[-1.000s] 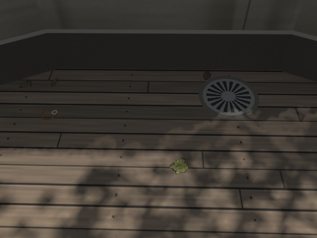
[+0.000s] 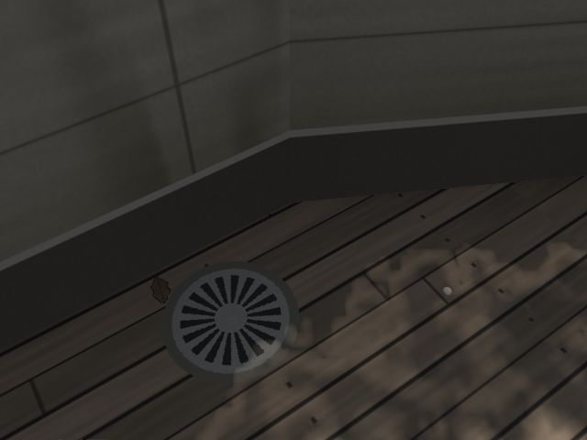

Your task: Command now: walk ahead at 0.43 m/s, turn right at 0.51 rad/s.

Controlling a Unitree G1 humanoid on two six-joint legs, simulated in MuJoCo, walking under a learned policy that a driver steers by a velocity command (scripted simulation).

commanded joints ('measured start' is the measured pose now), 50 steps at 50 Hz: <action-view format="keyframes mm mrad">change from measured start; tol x16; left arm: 1 -123 15 -4 -108 3 -23 -22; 7 242 220 74 -44 35 -17 8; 17 -75 97 9 -13 51 -29 7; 50 -26 94 -17 361 31 14 44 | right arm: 1 -33 -175 -35 -48 13 2 -6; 8 118 -52 29 -78 -24 1 1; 28 -213 -134 15 -94 -28 83 -27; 50 -166 -105 60 2 -19 80 -30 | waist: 1 2 91 44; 6 187 97 -145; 8 99 -234 -466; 9 186 -68 -574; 13 77 -12 -171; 24 51 -61 -121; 28 138 202 -54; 50 82 50 -67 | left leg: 1 -22 256 -66 -51 509 137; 6 -46 212 -6 421 838 46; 7 -299 147 0 724 354 -1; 8 -593 2 -121 1067 -463 -55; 9 -557 46 -275 1123 -420 -58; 26 -127 175 -305 148 274 -9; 29 -368 149 -299 105 -85 31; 37 -227 98 -232 196 196 -9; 50 -209 73 -213 176 211 -10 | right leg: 1 49 29 -58 -135 37 -19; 5 314 134 -103 -283 -32 -90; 7 829 -48 128 -257 545 -183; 8 1099 -350 566 -249 881 -414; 14 427 -112 146 -465 469 -276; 26 294 34 94 -395 -374 -91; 36 493 70 37 -363 -30 -56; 50 546 70 21 -376 21 -38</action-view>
